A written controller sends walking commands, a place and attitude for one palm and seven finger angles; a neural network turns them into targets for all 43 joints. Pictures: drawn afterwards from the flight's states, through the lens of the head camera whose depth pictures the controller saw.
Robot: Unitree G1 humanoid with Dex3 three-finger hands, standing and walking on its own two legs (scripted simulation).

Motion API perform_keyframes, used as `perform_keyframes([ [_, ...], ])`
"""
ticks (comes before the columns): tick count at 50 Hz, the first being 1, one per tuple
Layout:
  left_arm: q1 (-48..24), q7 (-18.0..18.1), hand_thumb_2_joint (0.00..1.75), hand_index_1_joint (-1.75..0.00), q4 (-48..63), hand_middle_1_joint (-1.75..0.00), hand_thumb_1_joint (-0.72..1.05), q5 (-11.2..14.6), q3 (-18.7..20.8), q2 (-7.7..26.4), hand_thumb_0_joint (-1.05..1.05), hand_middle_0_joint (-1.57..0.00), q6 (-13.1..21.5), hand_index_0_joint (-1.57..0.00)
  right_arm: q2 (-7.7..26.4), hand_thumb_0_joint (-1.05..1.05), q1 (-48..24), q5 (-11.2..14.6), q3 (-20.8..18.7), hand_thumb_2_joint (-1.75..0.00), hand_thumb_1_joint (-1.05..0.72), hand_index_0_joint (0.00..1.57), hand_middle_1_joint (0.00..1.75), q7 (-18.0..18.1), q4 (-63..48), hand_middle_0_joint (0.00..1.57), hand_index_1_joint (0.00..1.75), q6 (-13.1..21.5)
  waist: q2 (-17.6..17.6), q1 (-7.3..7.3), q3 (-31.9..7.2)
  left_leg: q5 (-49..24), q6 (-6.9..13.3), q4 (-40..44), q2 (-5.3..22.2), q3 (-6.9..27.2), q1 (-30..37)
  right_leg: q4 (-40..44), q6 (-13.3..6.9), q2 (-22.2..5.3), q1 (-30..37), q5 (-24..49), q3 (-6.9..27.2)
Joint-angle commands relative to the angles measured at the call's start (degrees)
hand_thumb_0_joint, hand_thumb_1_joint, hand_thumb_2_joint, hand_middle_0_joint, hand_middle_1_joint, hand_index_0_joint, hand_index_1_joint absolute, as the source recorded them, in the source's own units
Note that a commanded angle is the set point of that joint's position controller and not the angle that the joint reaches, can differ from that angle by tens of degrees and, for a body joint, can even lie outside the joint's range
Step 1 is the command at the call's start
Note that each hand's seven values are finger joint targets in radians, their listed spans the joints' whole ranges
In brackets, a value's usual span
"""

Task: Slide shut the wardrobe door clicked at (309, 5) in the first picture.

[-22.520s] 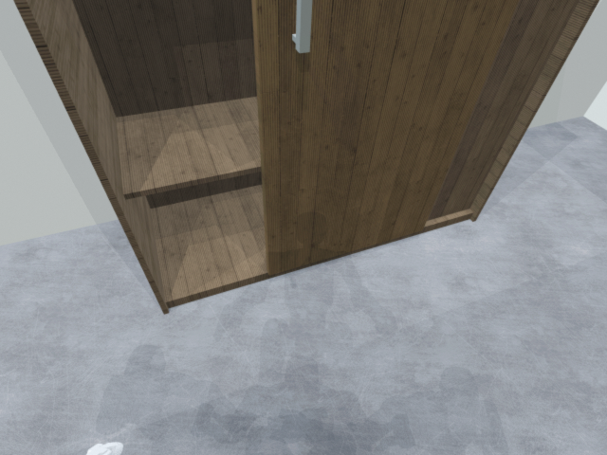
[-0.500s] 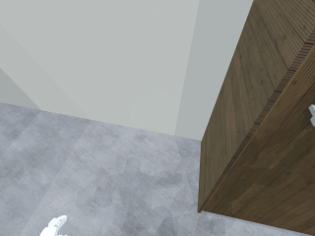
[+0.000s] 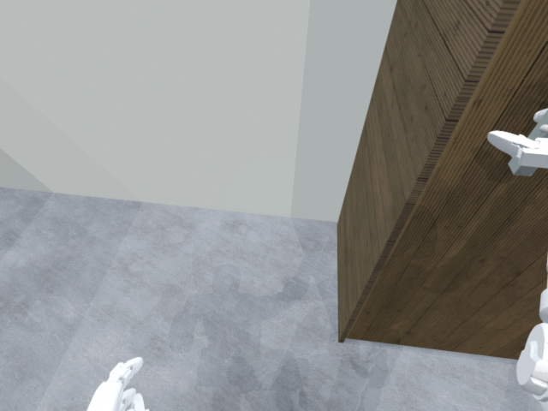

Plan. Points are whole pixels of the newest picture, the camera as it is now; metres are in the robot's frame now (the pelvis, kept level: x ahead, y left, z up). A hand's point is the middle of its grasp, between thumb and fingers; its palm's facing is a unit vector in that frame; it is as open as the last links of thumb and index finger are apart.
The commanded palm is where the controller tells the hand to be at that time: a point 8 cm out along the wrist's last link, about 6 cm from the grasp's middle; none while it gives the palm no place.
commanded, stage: loosen the grip on the handle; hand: right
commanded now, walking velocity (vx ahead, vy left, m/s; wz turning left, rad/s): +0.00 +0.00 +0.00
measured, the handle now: out of the picture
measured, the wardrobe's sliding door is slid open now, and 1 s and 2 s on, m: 0.00 0.00 0.00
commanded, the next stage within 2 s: slip the hand off the handle in 0.28 s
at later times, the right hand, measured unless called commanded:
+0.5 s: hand (544, 129) +0.43 -0.31 +0.23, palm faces +0.45 +0.86 -0.25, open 14.4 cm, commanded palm +0.38 -0.36 +0.24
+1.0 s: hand out of the picture +0.42 -0.38 +0.23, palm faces +0.51 +0.81 -0.28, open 14.6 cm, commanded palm +0.37 -0.42 +0.24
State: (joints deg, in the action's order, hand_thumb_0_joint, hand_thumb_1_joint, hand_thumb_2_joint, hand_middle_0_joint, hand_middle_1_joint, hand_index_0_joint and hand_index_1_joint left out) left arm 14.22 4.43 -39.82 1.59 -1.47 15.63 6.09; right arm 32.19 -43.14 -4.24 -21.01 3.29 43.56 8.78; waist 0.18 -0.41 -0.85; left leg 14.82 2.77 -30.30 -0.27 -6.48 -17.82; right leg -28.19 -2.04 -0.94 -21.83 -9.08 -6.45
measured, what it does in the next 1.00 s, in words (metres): stands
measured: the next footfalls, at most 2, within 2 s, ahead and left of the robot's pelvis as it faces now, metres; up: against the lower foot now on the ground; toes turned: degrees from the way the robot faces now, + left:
none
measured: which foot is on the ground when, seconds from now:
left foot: down 0.00-1.00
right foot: down 0.00-1.00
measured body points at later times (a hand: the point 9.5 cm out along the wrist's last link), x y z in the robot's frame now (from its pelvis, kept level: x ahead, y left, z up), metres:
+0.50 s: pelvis +0.03 -0.01 +0.00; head +0.05 -0.01 +0.45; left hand +0.17 +0.24 -0.10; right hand +0.40 -0.35 +0.25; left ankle +0.01 +0.08 -0.73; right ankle +0.07 -0.10 -0.73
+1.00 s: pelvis +0.03 +0.01 -0.01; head +0.07 +0.00 +0.44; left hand +0.11 +0.29 -0.12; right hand +0.39 -0.42 +0.25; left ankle +0.01 +0.08 -0.73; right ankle +0.07 -0.10 -0.73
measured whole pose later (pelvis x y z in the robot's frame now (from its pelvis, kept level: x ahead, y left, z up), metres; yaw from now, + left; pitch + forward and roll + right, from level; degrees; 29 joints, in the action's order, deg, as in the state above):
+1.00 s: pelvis +0.03 +0.01 -0.01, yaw +0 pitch +6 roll +1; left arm 19.2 8.0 -40.6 1.9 -1.4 17.2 1.7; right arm 44.7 -38.5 -0.1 -32.2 -9.8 45.6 9.7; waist 0.7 -0.3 -2.9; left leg 18.4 3.3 -32.7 -2.3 -7.0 -21.2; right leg -35.6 -1.6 -1.4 -27.7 -14.5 -2.8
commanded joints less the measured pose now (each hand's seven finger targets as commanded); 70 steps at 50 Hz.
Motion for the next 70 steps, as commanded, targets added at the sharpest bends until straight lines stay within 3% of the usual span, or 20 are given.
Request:
perform_keyframes([
  [1,-1.59,0.9,0.9,-0.3,5.72,-0.3,0.9,0.01,3.21,8.07,0.0,-0.2,2.64,-0.2,15.32,0.0,-29.37,-1.22,0.68,-0.2,0.55,0.37,1.3,1.56,-12.12,0.37,1.3,4.63,2.61,-1.99,-13.08,11.8,-2.03,8.53,1.97,8.2,-5.06,2.34,-0.05,-0.18,9.03,-14.93,6.76],
  [4,-1.69,1.29,0.9,-0.3,5.34,-0.3,0.9,-0.16,2.97,7.95,0.0,-0.2,2.5,-0.2,15.48,0.0,-28.94,-0.67,0.68,-0.2,0.55,0.33,1.25,2.13,-11.74,0.33,1.25,4.11,2.35,-2.18,-11.32,12.74,-1.98,8.72,1.99,8.37,-4.97,1.6,-0.02,-0.1,6.73,-16.14,7.65],
  [5,-1.83,1.27,0.9,-0.3,5.83,-0.3,0.9,-0.18,3.4,8.11,0.0,-0.2,2.18,-0.2,22.28,0.0,-24.72,-0.72,-5.71,-0.2,0.55,0.32,1.23,2.29,-14.12,0.32,1.23,3.77,4.28,0.36,-13.63,12.88,-1.76,8.68,2.08,8.67,-2.17,1.95,-0.05,-0.28,6.86,-15.01,7.64],
  [6,-2.83,1.42,0.9,-0.3,6.69,-0.3,0.9,-0.15,2.8,7.56,0.0,-0.2,2.04,-0.2,19.45,0.0,-24.79,-0.45,-2.65,-0.2,0.55,0.3,1.22,2.03,-16.33,0.3,1.22,2.95,5.61,-0.24,-13.66,11.24,-1.76,8.39,2.24,8.81,-1.4,1.99,-0.25,-0.05,7.02,-13.84,7.2],
  [9,-2.82,1.78,0.9,-0.3,7.09,-0.3,0.9,-0.14,2.7,7.62,0.0,-0.2,2.16,-0.2,16.27,0.0,-19.61,1.73,-2.91,-0.2,0.55,0.26,1.17,1.31,-18.7,0.26,1.17,0.94,3.06,0.15,-11.92,7.24,-1.43,7.84,1.55,7.02,-1.7,3.27,-0.39,-0.92,8.43,-12.61,8.55],
  [11,-2.62,2.18,0.9,-0.3,7.18,-0.3,0.9,-0.05,2.45,7.6,0.0,-0.2,2.4,-0.2,15.57,0.0,-18.65,2.89,-2.83,-0.2,0.55,0.25,1.15,0.86,-22.15,0.25,1.15,-0.06,3.78,0.11,-11.3,3.66,-1.47,7.41,1.27,6.5,-2.18,3.43,-0.46,-1.21,10.45,-9.33,8.65],
  [18,-1.65,2.24,0.9,-0.3,8.09,-0.3,0.9,-0.42,2.6,7.36,0.0,-0.2,2.26,-0.2,14.18,0.0,-11.49,4.18,-4.98,-0.2,0.55,0.25,1.15,1.48,-32.11,0.25,1.15,-4.23,3.68,1.05,-16.42,-9.23,-1.28,4.88,0.3,4.93,-0.23,1.19,0.07,-1.3,16.74,9.38,8.11],
  [19,-1.0,2.5,0.9,-0.3,7.29,-0.3,0.9,-0.63,2.71,7.9,0.0,-0.2,1.88,-0.2,17.67,0.0,-11.27,4.08,-8.22,-0.2,0.55,0.25,1.15,1.84,-30.45,0.25,1.15,-4.62,1.93,0.97,-16.06,-9.82,-1.35,5.07,0.3,5.07,0.42,0.72,0.08,-1.39,15.56,9.79,7.77],
  [26,-1.98,3.32,0.9,-0.3,8.6,-0.3,0.9,-0.23,2.03,7.12,0.0,-0.2,0.14,-0.2,21.16,0.0,-8.66,3.91,-11.19,-0.2,0.55,0.25,1.15,0.83,-28.27,0.25,1.15,-6.33,2.23,1.58,-15.19,-9.31,-1.85,5.23,0.4,5.29,1.72,1.12,0.19,-0.8,12.72,7.89,6.76],
  [31,-1.82,3.51,0.9,-0.3,9.0,-0.3,0.9,-0.18,1.92,7.0,0.0,-0.2,-0.54,-0.2,24.12,0.0,-6.82,4.26,-13.8,-0.2,0.55,0.25,1.15,-0.15,-26.69,0.25,1.15,-5.77,2.09,2.12,-16.01,-11.54,-2.06,5.18,0.57,5.85,3.63,0.43,0.1,-0.52,11.45,8.71,6.03],
  [36,-0.58,3.74,0.9,-0.3,8.96,-0.3,0.9,-0.03,2.08,7.81,0.0,-0.2,-0.83,-0.2,26.79,0.0,-10.64,3.1,-12.9,-0.2,0.55,0.25,1.15,-3.36,-24.1,0.25,1.15,-3.35,3.87,0.23,-15.13,-10.4,-2.4,5.08,0.66,6.76,1.56,-0.77,-0.47,-0.29,9.91,6.36,5.69],
  [39,0.62,4.04,0.9,-0.3,8.11,-0.3,0.9,-0.01,2.31,8.27,0.0,-0.2,-0.65,-0.2,26.24,0.0,-14.75,3.36,-10.7,-0.2,0.55,0.25,1.15,-6.18,-20.74,0.25,1.15,-0.68,4.22,-1.61,-13.81,-8.39,-2.47,5.28,0.71,7.4,-0.86,-2.28,-0.62,-0.21,8.77,4.09,5.93],
  [43,2.72,4.5,0.9,-0.3,6.56,-0.3,0.9,0.13,2.54,9.09,0.0,-0.2,-0.87,-0.2,30.56,0.0,-18.78,3.5,-11.47,-0.2,0.55,0.25,1.15,-9.65,-13.62,0.25,1.15,2.19,6.64,-2.15,-15.46,-5.98,-2.53,4.96,0.91,8.32,-2.4,-3.71,-0.7,0.01,6.8,2.02,6.56],
  [44,3.4,4.54,0.9,-0.3,6.07,-0.3,0.9,0.04,2.76,9.31,0.0,-0.2,-1.11,-0.2,31.35,0.0,-19.13,3.91,-12.14,-0.2,0.55,0.25,1.15,-10.24,-11.62,0.25,1.15,2.68,4.8,-2.46,-15.3,-6.32,-2.74,4.99,1.5,9.4,-1.61,-4.6,-0.57,-0.24,5.05,1.62,6.64],
  [48,5.0,4.28,0.9,-0.3,5.65,-0.3,0.9,0.2,2.99,9.55,0.0,-0.2,-1.94,-0.2,34.33,0.0,-19.31,4.34,-14.18,-0.2,0.55,0.25,1.15,-12.47,-7.32,0.25,1.15,4.13,5.79,-1.51,-16.71,-9.39,-2.84,3.43,1.43,9.18,-1.41,-5.61,-0.56,-0.12,3.27,3.64,6.82],
  [55,3.62,3.39,0.9,-0.3,8.93,-0.3,0.9,0.56,3.33,9.19,0.0,-0.2,-2.68,-0.2,31.84,0.0,-5.66,7.67,-16.75,-0.2,0.55,0.25,1.15,-13.46,-16.62,0.25,1.15,4.51,5.63,1.68,-19.74,-12.1,-2.44,1.21,0.62,8.22,-0.03,-5.78,-0.68,-0.24,5.27,6.81,6.93],
  [61,-0.06,3.28,0.9,-0.3,11.62,-0.3,0.9,0.61,3.02,8.4,0.0,-0.2,-1.02,-0.2,32.93,0.0,5.96,10.79,-23.91,-0.2,0.55,0.25,1.15,-11.81,-31.36,0.25,1.15,2.64,6.38,4.48,-19.81,-11.26,-2.13,0.59,-0.58,6.66,1.13,-4.45,-0.77,-0.45,7.98,8.56,6.79],
  [62,-1.01,3.25,0.9,-0.3,12.07,-0.3,0.9,0.57,2.67,8.04,0.0,-0.2,-0.55,-0.2,30.7,0.0,6.53,10.95,-22.45,-0.2,0.55,0.25,1.15,-11.55,-33.95,0.25,1.15,1.9,7.43,4.3,-19.02,-10.37,-2.01,0.74,-0.76,6.09,0.28,-3.88,-0.62,-0.45,8.79,8.55,6.94],
  [65,-2.52,3.55,0.9,-0.3,12.12,-0.3,0.9,0.4,2.34,7.71,0.0,-0.2,0.5,-0.2,29.63,0.0,10.48,11.55,-23.61,-0.2,0.55,0.25,1.15,-10.36,-37.63,0.25,1.15,-0.98,7.27,4.31,-16.36,-8.21,-1.91,1.63,-0.74,5.69,-0.65,-2.96,-0.34,-0.8,9.02,7.25,7.3],
  [70,-4.53,4.08,0.9,-0.3,12.37,-0.3,0.9,0.24,1.87,7.01,0.0,-0.2,2.05,-0.2,24.92,0.0,14.04,12.34,-20.95,-0.2,0.55,0.25,1.15,-10.08,-45.99,0.25,1.15,-4.42,8.38,3.75,-15.76,-7.14,-1.63,2.47,-1.06,4.51,-2.21,-1.44,0.17,-0.94,13.33,7.69,8.73],
])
